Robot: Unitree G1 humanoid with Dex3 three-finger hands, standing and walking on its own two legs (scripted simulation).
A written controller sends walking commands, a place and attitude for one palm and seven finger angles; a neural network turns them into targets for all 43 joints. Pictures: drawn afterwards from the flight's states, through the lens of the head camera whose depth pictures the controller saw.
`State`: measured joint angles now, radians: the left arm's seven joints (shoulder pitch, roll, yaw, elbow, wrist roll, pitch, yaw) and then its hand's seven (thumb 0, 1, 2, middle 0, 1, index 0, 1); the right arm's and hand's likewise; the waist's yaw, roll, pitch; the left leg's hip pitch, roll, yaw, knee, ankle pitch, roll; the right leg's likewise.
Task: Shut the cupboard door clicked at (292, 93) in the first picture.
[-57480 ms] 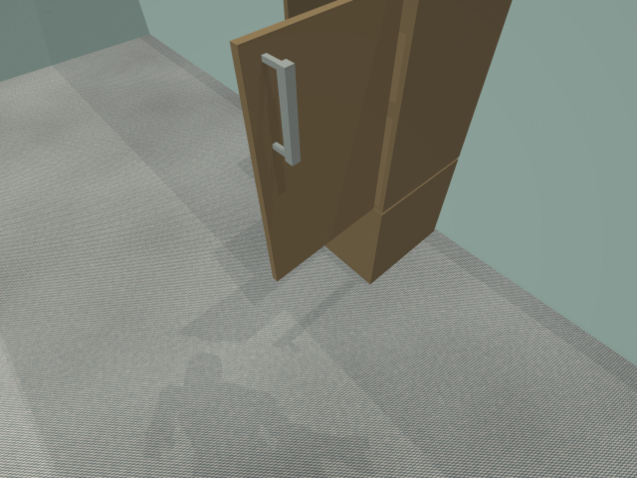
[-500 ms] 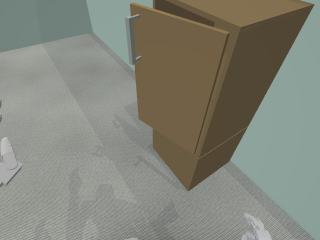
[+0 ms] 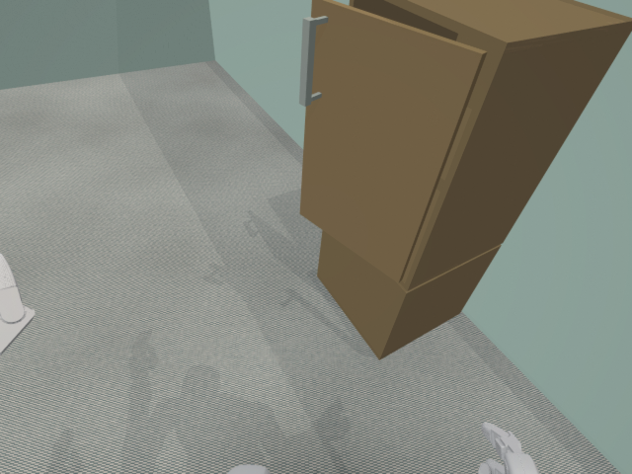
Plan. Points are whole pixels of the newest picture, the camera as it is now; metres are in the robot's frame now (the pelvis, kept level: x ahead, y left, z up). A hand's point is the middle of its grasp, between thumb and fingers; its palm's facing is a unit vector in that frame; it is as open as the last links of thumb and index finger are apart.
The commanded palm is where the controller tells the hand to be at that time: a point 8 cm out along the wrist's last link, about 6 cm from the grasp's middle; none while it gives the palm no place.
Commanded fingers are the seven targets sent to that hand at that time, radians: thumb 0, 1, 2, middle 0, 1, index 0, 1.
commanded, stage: stop stepping back and stand still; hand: left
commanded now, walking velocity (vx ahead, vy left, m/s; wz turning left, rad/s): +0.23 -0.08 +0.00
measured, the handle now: (313, 62) +0.86 +0.12 +0.16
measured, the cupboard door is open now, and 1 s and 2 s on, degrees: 16 16 16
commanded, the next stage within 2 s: let the arm hang, fingers relaxed in 0.72 s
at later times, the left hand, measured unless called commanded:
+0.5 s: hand out of the picture +0.12 +0.30 +0.20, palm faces +0.47 -0.80 -0.38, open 7.4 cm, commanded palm +0.07 +0.32 +0.20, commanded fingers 0.00 0.90 0.90 -0.20 -0.30 -0.20 -0.30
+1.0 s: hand out of the picture +0.12 +0.24 -0.06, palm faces +0.04 -0.94 -0.33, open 7.4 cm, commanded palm none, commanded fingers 0.00 0.90 0.90 -0.20 -0.30 -0.20 -0.30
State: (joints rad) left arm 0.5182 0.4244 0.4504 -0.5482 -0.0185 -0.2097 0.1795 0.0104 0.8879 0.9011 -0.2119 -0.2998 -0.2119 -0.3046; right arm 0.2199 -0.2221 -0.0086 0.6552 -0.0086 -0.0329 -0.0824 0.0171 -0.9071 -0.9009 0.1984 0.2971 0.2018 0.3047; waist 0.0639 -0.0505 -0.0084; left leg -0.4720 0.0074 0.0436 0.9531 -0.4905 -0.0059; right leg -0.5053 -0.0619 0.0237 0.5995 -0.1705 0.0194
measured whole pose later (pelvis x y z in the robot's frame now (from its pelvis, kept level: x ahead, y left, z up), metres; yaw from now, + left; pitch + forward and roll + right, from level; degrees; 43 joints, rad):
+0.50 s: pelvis -0.09 +0.03 +0.02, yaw -3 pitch -1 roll +0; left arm 0.50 0.42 0.41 -0.42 -0.04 -0.16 0.19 0.01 0.89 0.90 -0.21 -0.30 -0.21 -0.30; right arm 0.30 -0.23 0.00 0.69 0.01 -0.04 -0.09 0.02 -0.91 -0.90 0.20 0.30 0.20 0.31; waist 0.00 -0.02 -0.07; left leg -0.43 0.03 0.07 0.74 -0.32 0.00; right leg -0.12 0.03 -0.03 0.49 -0.35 -0.05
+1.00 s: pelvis -0.07 +0.04 +0.01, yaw -1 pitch +0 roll +0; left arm 0.25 0.23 0.06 0.44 0.02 0.05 0.03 0.00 0.91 0.90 -0.19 -0.30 -0.19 -0.30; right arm 0.18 -0.23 0.01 0.79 -0.02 0.01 -0.01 0.01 -0.91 -0.90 0.20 0.30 0.20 0.30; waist -0.03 0.06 -0.02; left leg -0.38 0.02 0.08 0.65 -0.27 0.03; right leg -0.27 0.00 -0.10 0.66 -0.39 -0.04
